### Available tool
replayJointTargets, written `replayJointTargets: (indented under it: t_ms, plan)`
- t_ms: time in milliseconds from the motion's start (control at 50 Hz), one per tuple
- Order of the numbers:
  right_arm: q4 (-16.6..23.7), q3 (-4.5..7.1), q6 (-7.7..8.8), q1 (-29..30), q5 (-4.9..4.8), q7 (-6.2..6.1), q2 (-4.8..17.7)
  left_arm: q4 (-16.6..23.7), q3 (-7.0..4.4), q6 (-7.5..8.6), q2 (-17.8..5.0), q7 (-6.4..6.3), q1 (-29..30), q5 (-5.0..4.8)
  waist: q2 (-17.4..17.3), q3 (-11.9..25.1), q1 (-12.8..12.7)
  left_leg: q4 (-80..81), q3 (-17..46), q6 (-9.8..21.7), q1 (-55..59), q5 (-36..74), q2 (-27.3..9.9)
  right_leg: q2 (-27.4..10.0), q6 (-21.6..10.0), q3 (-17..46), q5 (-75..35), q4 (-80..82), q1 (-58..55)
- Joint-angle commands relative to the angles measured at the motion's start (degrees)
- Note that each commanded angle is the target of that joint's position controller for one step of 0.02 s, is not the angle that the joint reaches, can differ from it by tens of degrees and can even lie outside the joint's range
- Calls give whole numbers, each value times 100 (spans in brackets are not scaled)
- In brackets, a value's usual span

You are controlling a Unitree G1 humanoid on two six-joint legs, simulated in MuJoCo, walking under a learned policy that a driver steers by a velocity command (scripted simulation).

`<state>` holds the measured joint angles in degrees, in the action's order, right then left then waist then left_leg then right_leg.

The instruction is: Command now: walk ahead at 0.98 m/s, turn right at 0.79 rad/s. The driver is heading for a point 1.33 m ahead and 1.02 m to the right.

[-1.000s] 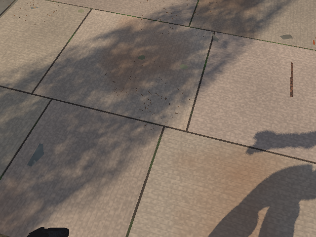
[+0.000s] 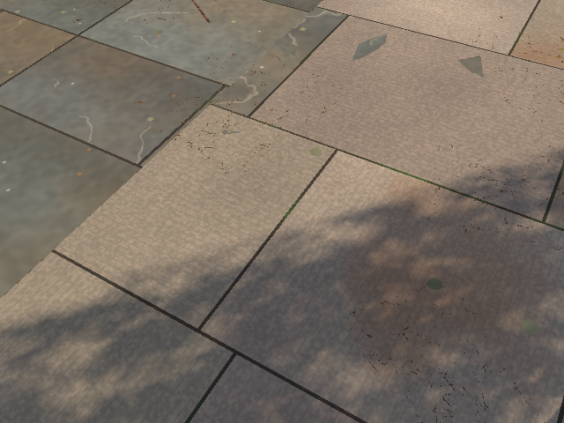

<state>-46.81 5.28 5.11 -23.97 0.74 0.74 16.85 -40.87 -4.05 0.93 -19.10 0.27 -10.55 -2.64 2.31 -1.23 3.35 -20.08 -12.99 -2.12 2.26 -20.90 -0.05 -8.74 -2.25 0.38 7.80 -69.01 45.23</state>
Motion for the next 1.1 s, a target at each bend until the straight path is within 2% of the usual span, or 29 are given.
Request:
replayJointTargets:
  t_ms: [20,60,100,140,160,180,200,220,240,260,280,340,400,460,540,580,600,620,640,660,680,700,720,740,800,960,1020,1060,1100]
  plan:
    - [630,10,184,1365,-10,-94,461,350,156,-4,189,160,-129,60,-429,-993,-638,1527,-44,755,-1393,1963,-1238,-183,-107,21,-972,1040,-458]
    - [601,75,152,1222,-21,-137,810,434,120,47,30,274,177,70,-109,-875,-542,1486,-392,662,-831,3181,-1180,152,-322,-454,-1385,1772,-884]
    - [618,197,54,1217,-113,-154,1322,485,16,46,-234,340,-98,23,-441,-535,-815,683,-441,663,-184,6105,-1429,584,-482,-909,-1045,2010,-1568]
    - [684,274,-142,1381,-191,-136,1601,289,-287,-59,-872,290,-1324,-78,-870,305,-1578,-1335,-330,607,3,8043,-1483,1082,-764,-1175,-81,1872,-3148]
    - [756,242,-137,1608,-223,-111,1501,-74,-533,-136,-1334,225,-2662,-52,-669,927,-2214,-3168,-144,548,-872,7764,-1353,1243,-1004,-902,-188,2255,-5122]
    - [735,-20,-20,1673,-190,-65,600,-318,-545,-199,-1405,133,-2807,-82,730,230,-2014,-5922,48,197,-2371,1827,-244,1019,-1222,92,-126,2791,-5532]
    - [1198,-285,252,716,-173,20,-255,32,-418,-57,-1571,178,-2026,80,2673,926,-573,-7723,1216,133,-4396,-1485,661,255,-2281,3239,1111,3935,-6467]
    - [1412,-277,477,1104,-242,40,383,411,-297,118,-1061,245,-1702,172,1576,1455,-801,-7493,2158,456,-4856,-940,454,-410,-2348,5005,2946,5362,-6510]
    - [1504,-177,556,1789,-371,22,739,413,-269,284,-835,279,-1733,207,467,737,-844,-6917,2134,655,-4913,-436,262,-452,-2000,5146,3416,5865,-5755]
    - [1482,-180,549,1979,-311,-47,638,385,-243,411,-755,326,-1471,219,-619,292,-529,-6294,2178,683,-4604,1,35,-336,-1759,4904,3231,5863,-4865]
    - [1434,-201,492,1860,-187,-81,519,447,-233,491,-725,319,-1097,222,-735,129,-243,-5845,2293,588,-4180,264,-133,-143,-1735,4467,2626,5598,-4132]
    - [1319,-142,274,1754,-46,-103,516,535,-143,500,-488,127,-762,138,-545,-148,-52,-4730,2265,214,-3599,507,-377,485,-1652,3090,1336,5675,-3189]
    - [1683,-224,210,2818,58,-106,214,360,-70,436,-279,-85,-1115,54,-392,-525,-479,-3005,1816,-137,-3463,1447,-162,901,-1475,2241,92,5687,-2684]
    - [1969,-257,247,3452,-39,-25,-44,220,-129,319,-391,-140,-1257,69,28,-465,-843,-1494,1568,-274,-2787,2538,186,1082,-1128,2057,281,5602,-2378]
    - [2054,-10,343,3426,-306,1,457,41,-212,306,-370,-203,-1300,-18,405,-301,-807,-710,1987,-265,-2298,2697,182,789,-907,2622,395,5098,-3185]
    - [1912,186,392,2694,-377,-41,816,50,-286,244,-438,-221,-1146,42,556,113,-341,-740,1893,-112,-1683,2162,196,705,-741,2692,-1190,4248,-3808]
    - [1706,310,369,1583,-430,-106,1000,141,-273,212,-464,-155,-902,179,585,820,322,-881,1788,14,-531,1979,77,882,-532,2423,-2078,3019,-3753]
    - [1455,298,270,56,-403,-181,1096,344,-104,204,-74,-73,-679,383,370,1971,935,-1720,2472,164,1630,826,-699,984,-392,2147,-1244,1115,-2646]
    - [1293,314,289,-147,-27,-65,1605,561,133,235,795,-32,-2148,-1,-2976,2916,-90,-194,6207,1213,3320,-1606,-2287,1758,-147,1693,2747,-1038,-654]
    - [1414,230,284,226,5,32,1056,438,168,190,216,-116,-1942,-272,-2960,2344,64,477,7165,1266,2820,-3528,-2406,1043,-145,1288,2042,-1637,167]
    - [1483,149,228,613,-82,-10,585,498,72,168,-285,-131,-1070,-109,-1914,1372,308,570,6004,1076,1879,-2880,-2070,866,-133,953,1467,-1623,270]
    - [1347,119,162,753,-46,-29,554,568,20,162,-423,-121,-585,61,-778,839,262,529,4994,938,1046,-1606,-1815,676,-129,793,1163,-1386,22]
    - [1181,114,134,783,4,-30,566,702,5,183,-371,-85,-217,189,-385,416,179,519,4229,892,365,-623,-1599,479,-150,762,1041,-1049,-180]
    - [1039,71,164,859,55,-47,485,757,-6,159,-269,-28,-210,126,-480,187,-8,577,3669,862,-101,-10,-1472,244,-172,835,922,-813,-407]
    - [665,-23,223,810,-116,14,156,909,57,16,41,25,-104,-48,-673,-125,-163,760,2638,816,-421,784,-1348,-92,-262,683,935,-632,-112]
    - [155,-56,221,73,-15,-25,702,1336,230,221,186,256,1247,67,4,-977,84,1495,833,723,-660,2953,-1181,368,-281,44,-1034,1587,0]
    - [-57,-58,138,-257,-89,-80,1103,1553,186,355,68,415,1736,54,-339,-838,-31,1251,462,639,-105,5781,-1338,918,-526,-612,-879,2631,-882]
    - [-150,-54,40,-327,-71,-188,1367,1574,16,327,-255,406,1406,80,-969,-311,-514,221,368,739,499,8534,-1559,1357,-690,-889,-151,2737,-1607]
    - [-99,-82,-73,203,-70,-236,1445,966,-317,191,-816,255,-928,54,-1240,766,-1854,-2256,329,764,-173,9025,-1544,1332,-1104,-552,-474,3546,-4314]
